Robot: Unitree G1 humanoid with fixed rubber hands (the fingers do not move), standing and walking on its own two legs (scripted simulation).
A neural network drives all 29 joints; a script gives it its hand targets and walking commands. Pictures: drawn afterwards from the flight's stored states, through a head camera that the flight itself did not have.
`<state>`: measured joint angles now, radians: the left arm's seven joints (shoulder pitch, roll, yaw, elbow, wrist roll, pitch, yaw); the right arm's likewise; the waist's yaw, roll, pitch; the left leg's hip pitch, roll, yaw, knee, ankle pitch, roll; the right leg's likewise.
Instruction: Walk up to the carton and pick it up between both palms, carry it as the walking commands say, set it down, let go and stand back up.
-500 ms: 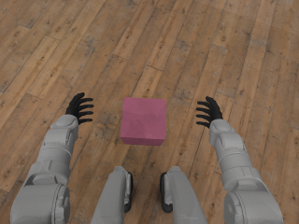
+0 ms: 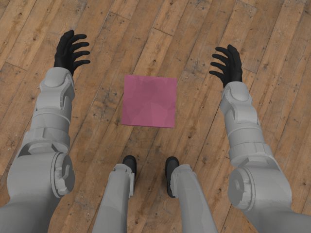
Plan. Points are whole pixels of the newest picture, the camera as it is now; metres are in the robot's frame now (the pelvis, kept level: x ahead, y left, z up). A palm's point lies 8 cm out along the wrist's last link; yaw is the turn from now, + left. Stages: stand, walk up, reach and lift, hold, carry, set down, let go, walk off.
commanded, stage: reach and lift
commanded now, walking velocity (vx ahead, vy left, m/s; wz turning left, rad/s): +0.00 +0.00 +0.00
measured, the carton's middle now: (149, 105) +0.46 +0.01 -0.53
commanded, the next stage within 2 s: none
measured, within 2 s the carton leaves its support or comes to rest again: neither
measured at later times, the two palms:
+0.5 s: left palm (84, 85) +0.48 +0.22 -0.24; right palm (212, 94) +0.46 -0.18 -0.25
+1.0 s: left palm (98, 94) +0.48 +0.21 -0.39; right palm (197, 100) +0.46 -0.18 -0.39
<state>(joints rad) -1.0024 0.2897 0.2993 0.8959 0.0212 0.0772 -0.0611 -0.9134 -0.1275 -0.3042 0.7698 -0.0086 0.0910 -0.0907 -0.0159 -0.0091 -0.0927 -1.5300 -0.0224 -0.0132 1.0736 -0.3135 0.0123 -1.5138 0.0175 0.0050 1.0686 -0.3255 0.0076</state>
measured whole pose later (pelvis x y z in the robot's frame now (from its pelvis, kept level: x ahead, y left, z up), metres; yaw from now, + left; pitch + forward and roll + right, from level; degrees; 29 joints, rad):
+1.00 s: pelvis -0.05 +0.00 -0.24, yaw -1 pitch +44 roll -3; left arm -1.26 0.39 0.12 1.04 -0.16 0.06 0.06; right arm -1.19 -0.25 -0.21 0.96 0.17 0.05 -0.14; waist -0.01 -0.01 0.12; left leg -2.25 -0.04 -0.01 2.01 -0.53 0.02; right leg -2.22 0.04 0.00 2.00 -0.55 0.04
